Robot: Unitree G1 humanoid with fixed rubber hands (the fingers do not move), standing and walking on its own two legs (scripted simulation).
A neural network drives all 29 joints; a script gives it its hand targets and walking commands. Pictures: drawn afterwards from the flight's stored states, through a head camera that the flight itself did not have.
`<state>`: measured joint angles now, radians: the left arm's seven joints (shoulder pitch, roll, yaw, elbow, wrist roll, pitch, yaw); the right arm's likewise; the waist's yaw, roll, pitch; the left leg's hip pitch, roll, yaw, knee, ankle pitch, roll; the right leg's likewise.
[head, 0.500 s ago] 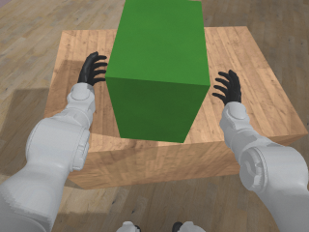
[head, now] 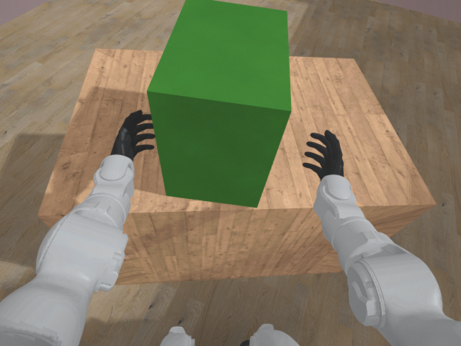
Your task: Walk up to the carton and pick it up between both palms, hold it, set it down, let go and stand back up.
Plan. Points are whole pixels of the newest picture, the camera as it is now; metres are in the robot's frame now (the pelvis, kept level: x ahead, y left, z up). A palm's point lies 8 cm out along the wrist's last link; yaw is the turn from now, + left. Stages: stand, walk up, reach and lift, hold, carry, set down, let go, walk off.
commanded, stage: set down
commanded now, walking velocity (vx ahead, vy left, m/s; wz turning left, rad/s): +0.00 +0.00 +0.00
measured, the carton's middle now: (223, 107) +0.59 +0.00 +0.04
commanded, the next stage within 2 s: none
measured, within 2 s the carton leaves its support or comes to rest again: neither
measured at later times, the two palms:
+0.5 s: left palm (76, 173) +0.40 +0.26 +0.06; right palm (312, 208) +0.34 -0.15 +0.03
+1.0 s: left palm (71, 222) +0.32 +0.25 +0.04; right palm (320, 239) +0.28 -0.15 +0.03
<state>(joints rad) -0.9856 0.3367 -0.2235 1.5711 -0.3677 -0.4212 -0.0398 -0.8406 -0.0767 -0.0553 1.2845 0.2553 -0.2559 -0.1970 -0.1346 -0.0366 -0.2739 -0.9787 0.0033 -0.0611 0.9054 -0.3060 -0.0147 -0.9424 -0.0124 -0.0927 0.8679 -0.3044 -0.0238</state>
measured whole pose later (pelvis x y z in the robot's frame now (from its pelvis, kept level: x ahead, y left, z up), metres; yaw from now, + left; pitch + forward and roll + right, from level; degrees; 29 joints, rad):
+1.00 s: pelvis +0.04 +0.04 +0.05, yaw -2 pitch +0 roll -3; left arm -0.18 0.31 -0.13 0.85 -0.27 -0.38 -0.03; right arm -0.15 -0.02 -0.02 0.92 0.20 -0.43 -0.17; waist 0.00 0.01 -0.04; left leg -0.35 0.01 -0.04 0.68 -0.32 0.03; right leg -0.29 0.02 -0.02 0.52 -0.24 0.03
